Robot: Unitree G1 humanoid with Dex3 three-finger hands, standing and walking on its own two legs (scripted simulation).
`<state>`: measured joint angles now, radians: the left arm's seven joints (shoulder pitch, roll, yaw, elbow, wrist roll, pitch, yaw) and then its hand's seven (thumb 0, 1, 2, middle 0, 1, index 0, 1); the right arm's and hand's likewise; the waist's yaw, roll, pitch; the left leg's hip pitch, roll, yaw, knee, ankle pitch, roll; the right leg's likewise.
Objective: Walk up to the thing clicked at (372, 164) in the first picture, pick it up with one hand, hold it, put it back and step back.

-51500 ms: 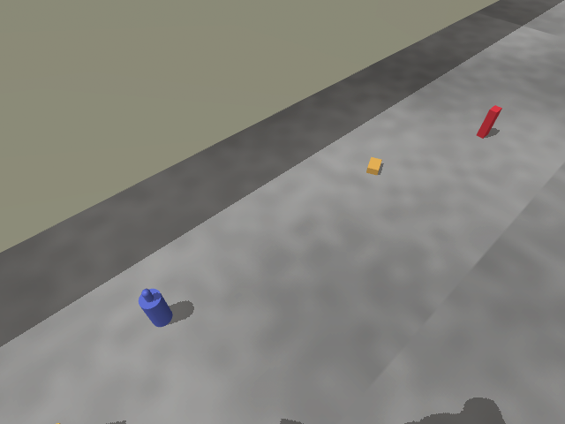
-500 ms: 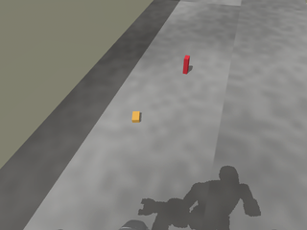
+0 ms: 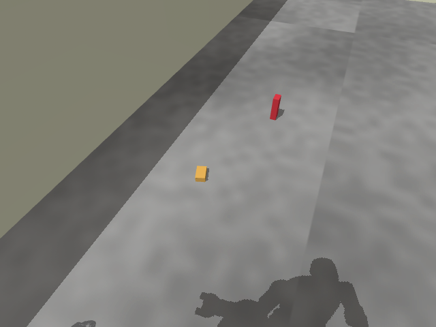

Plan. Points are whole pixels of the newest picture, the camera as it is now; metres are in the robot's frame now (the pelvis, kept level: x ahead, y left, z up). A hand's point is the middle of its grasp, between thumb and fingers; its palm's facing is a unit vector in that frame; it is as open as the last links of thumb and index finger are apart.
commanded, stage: step back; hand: left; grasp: from above
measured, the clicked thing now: (201, 173) +1.05 +0.19 -0.75
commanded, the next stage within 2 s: stand in 0.48 s
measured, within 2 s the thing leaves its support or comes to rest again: neither
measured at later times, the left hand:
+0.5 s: hand (100, 325) +0.14 +0.27 -0.14, palm faces +0.00 -0.93 -0.36, open 7.4 cm
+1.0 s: hand out of the picture +0.09 +0.24 -0.14, palm faces -0.04 -0.94 -0.34, open 7.4 cm
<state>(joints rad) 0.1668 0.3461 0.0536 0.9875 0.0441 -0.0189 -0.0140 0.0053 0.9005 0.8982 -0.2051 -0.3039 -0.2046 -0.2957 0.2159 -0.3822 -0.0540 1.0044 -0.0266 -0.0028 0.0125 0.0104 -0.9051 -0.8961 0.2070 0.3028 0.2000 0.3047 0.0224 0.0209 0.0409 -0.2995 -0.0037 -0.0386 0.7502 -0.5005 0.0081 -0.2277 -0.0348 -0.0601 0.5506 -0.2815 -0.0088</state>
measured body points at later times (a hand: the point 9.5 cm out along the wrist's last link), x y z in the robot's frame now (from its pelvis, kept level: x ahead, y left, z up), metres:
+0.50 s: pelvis +0.04 +0.01 +0.01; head +0.05 +0.01 +0.46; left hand +0.14 +0.32 -0.12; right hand +0.15 -0.28 -0.12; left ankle +0.03 +0.13 -0.73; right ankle +0.01 -0.13 -0.73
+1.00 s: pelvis +0.01 -0.01 +0.02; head +0.01 -0.01 +0.47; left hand +0.09 +0.29 -0.11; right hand +0.08 -0.31 -0.12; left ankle +0.03 +0.13 -0.73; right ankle +0.01 -0.13 -0.73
